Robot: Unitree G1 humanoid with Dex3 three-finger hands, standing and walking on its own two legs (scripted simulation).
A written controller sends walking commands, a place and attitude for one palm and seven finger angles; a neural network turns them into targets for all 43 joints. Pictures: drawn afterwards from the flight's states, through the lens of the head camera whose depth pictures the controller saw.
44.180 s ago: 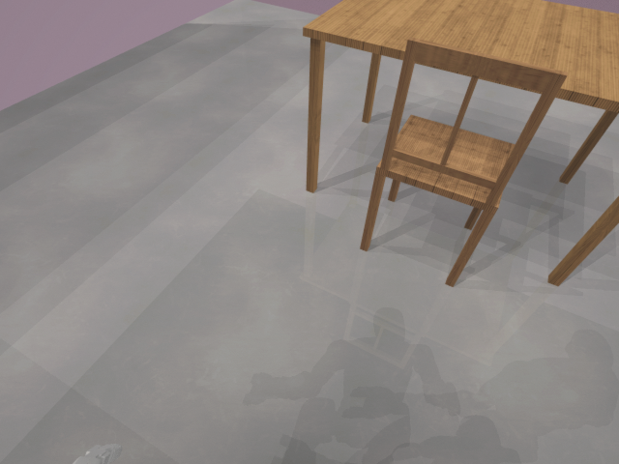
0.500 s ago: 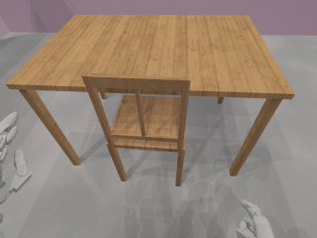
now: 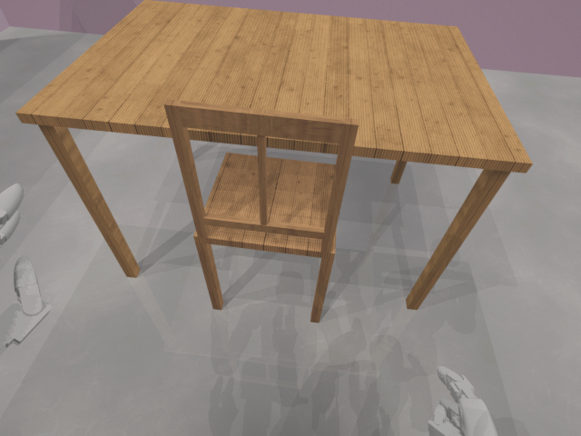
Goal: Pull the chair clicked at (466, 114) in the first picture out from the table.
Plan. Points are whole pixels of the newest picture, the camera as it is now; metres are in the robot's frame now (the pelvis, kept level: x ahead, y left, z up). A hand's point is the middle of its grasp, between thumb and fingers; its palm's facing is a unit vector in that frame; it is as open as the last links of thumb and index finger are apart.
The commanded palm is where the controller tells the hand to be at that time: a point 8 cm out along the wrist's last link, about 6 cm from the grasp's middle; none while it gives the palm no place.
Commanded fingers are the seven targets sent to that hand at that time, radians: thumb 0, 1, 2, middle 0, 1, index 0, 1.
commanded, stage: step back with the hand held close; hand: left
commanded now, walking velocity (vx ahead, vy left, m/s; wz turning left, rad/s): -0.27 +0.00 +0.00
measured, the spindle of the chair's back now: (262, 183) +0.65 +0.11 -0.09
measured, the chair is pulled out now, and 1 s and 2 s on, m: -0.12 -0.12 -0.12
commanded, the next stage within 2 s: stop stepping back and stand still in 1.12 s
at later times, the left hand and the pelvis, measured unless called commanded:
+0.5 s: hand (48, 323) +0.18 +0.24 +0.17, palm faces +0.38 -0.79 -0.49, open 7.4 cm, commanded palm +0.11 +0.30 +0.18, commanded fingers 0.00 0.90 0.90 -0.20 -0.30 -0.20 -0.30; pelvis -0.03 -0.01 -0.01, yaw +0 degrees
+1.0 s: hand (59, 406) +0.11 +0.20 +0.18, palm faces +0.24 -0.82 -0.52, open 7.4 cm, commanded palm +0.05 +0.26 +0.18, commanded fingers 0.00 0.90 0.90 -0.20 -0.30 -0.20 -0.30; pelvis -0.10 -0.03 +0.00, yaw -2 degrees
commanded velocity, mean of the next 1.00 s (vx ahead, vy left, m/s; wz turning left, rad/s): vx -0.39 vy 0.00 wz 0.01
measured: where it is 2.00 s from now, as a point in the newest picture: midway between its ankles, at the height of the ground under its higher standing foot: outside the picture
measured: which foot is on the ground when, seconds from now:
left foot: down 0.00-1.00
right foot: down 0.00-0.52, up 0.54-0.74, down 0.76-1.00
